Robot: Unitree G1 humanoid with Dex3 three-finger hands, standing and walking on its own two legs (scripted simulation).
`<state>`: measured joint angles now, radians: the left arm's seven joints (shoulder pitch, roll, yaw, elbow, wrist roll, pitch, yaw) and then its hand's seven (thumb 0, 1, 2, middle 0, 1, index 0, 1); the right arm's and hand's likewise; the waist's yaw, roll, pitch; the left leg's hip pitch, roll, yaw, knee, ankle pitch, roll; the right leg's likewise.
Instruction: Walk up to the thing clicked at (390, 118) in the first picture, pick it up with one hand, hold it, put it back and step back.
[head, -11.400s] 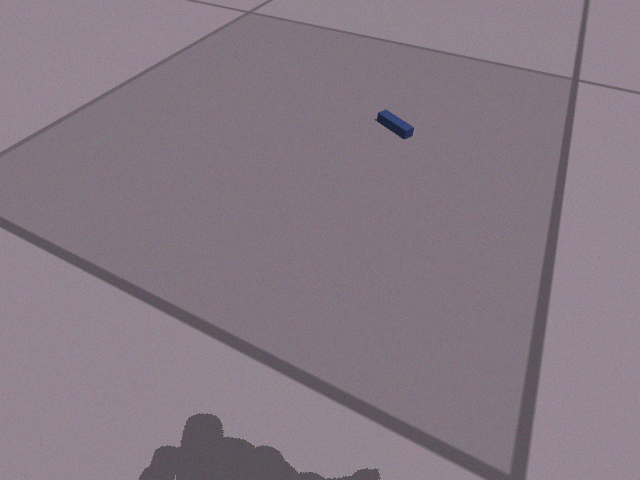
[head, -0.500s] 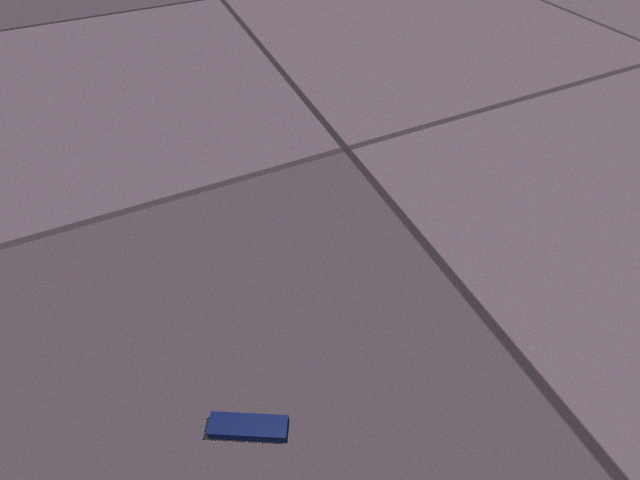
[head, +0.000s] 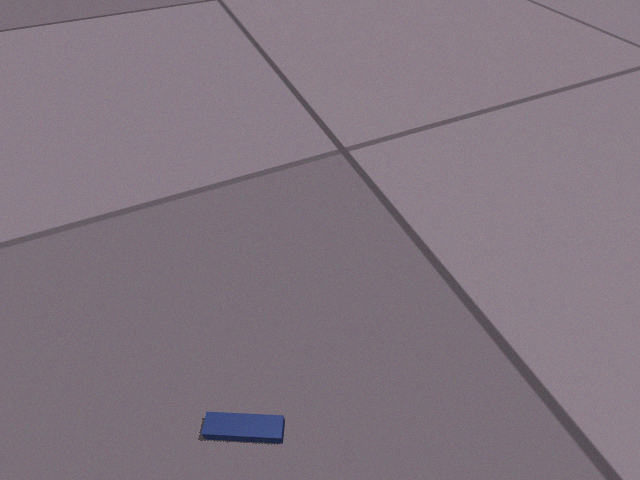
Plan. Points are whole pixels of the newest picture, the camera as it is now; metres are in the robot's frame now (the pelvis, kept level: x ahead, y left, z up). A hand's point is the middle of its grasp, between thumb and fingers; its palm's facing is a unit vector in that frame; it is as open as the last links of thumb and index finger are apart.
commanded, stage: walk up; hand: left
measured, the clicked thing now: (244, 427) +0.40 +0.24 -0.76
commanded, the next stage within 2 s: none
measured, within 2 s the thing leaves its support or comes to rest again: neither
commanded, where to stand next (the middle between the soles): +0.02 +0.01 m, yaw -1 degrees
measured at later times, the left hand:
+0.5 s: hand out of the picture +0.04 +0.34 -0.18, palm faces +0.01 -0.93 -0.36, open 7.4 cm
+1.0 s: hand out of the picture +0.03 +0.24 -0.15, palm faces -0.02 -0.92 -0.39, open 7.4 cm
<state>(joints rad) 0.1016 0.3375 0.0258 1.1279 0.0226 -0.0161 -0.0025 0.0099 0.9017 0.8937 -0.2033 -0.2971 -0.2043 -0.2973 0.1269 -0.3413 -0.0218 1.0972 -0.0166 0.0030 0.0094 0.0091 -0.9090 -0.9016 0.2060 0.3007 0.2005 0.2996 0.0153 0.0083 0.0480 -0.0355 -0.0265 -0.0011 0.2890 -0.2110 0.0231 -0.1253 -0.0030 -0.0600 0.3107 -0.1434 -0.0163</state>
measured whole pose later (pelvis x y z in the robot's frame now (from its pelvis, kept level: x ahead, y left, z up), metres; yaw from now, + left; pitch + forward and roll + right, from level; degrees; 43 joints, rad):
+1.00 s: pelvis -0.03 -0.03 -0.02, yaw -2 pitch -5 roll +0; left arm 0.27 0.35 0.05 0.89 0.01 -0.03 -0.03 0.01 0.90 0.89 -0.21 -0.30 -0.21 -0.30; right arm 0.28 -0.43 -0.06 0.83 -0.02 0.00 0.00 0.01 -0.91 -0.90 0.21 0.30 0.20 0.30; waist 0.02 0.07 0.12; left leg -0.46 0.01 -0.08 1.15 -0.42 0.03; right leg -0.22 0.01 0.01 0.61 -0.31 -0.01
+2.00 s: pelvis -0.07 -0.02 -0.02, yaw +0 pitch -5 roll +0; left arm 0.38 0.39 0.06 0.92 0.02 -0.07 0.02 0.01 0.90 0.89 -0.21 -0.30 -0.21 -0.30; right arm 0.29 -0.48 -0.09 0.85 -0.04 0.05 0.04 0.01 -0.91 -0.90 0.21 0.30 0.20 0.30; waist 0.02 0.13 0.12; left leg -0.55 -0.03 -0.16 1.09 -0.32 0.00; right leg -0.18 -0.01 -0.03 0.60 -0.34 0.00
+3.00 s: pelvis -0.13 +0.02 -0.03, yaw +4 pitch -5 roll +2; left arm 0.28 0.43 0.09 0.91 0.04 0.03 0.01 0.01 0.90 0.89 -0.20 -0.30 -0.21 -0.30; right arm 0.39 -0.40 -0.07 0.92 -0.04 0.00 0.04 0.01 -0.91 -0.90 0.21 0.30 0.20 0.30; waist -0.03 0.01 0.02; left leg -0.15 -0.03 0.03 0.65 -0.43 0.02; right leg -0.58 0.00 0.12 1.03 -0.43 -0.03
